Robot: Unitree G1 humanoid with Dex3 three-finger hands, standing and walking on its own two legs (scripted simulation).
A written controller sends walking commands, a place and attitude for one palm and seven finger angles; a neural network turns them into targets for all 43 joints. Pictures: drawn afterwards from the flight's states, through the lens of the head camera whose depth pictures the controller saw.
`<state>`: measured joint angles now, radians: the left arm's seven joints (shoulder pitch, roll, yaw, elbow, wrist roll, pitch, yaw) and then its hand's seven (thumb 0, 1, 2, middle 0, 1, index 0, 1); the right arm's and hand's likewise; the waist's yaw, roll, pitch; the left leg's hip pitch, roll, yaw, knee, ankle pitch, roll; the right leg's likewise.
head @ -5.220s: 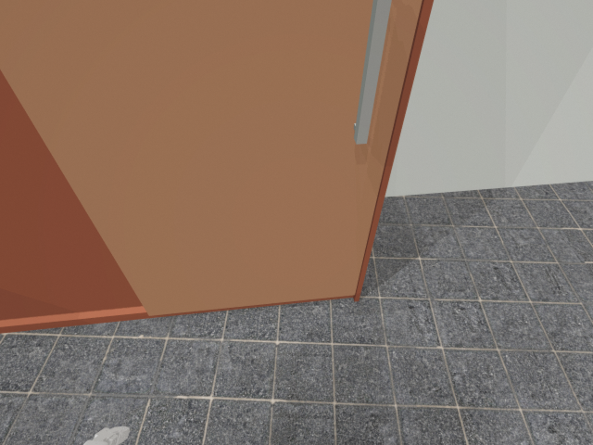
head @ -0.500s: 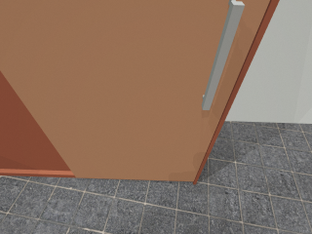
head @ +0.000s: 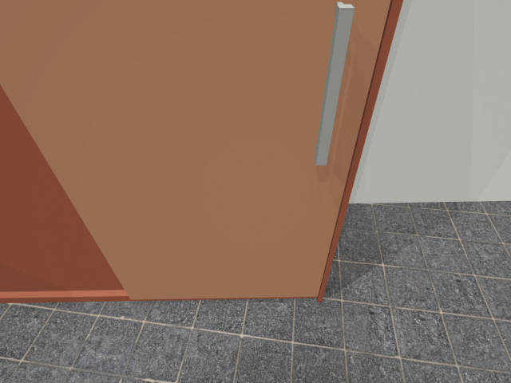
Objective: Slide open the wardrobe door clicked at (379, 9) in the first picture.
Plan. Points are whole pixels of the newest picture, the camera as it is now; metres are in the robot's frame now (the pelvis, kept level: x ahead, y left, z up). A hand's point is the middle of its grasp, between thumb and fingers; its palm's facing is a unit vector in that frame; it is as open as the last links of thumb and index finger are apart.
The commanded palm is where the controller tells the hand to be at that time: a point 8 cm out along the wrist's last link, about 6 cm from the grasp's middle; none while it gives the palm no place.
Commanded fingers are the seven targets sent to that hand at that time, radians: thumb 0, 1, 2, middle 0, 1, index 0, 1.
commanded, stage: look again from close up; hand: right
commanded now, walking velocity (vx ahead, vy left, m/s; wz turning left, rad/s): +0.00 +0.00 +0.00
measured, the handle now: (328, 93) +0.62 -0.12 +0.19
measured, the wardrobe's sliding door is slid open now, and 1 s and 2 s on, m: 0.00 0.00 0.00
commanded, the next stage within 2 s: shuffle to correct the standing spot in 1.20 s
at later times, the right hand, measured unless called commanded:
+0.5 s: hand out of the picture -0.13 -0.21 -0.19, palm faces +0.11 +0.97 -0.22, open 7.4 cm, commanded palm none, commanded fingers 0.00 -0.90 -0.90 0.20 0.30 0.20 0.30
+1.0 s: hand out of the picture -0.12 -0.21 -0.17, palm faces +0.05 +0.98 -0.17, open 7.3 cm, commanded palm none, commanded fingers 0.00 -0.90 -0.90 0.20 0.30 0.20 0.30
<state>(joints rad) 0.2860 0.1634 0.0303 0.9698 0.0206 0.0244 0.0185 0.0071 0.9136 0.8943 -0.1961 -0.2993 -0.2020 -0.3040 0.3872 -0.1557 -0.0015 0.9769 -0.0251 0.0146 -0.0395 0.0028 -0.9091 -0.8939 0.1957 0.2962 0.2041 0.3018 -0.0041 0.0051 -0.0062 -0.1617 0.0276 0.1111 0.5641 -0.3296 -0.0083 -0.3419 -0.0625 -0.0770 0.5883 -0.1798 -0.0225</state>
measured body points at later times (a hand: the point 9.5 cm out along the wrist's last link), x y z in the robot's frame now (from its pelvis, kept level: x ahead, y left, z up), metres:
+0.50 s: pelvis -0.09 -0.03 -0.01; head -0.09 -0.05 +0.44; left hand -0.09 +0.21 -0.15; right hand -0.13 -0.26 -0.17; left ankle -0.01 +0.12 -0.72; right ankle -0.06 -0.13 -0.73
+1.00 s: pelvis -0.12 -0.04 +0.01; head -0.12 -0.05 +0.46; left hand -0.15 +0.17 -0.15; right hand -0.12 -0.26 -0.15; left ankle -0.09 +0.09 -0.73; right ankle -0.06 -0.13 -0.73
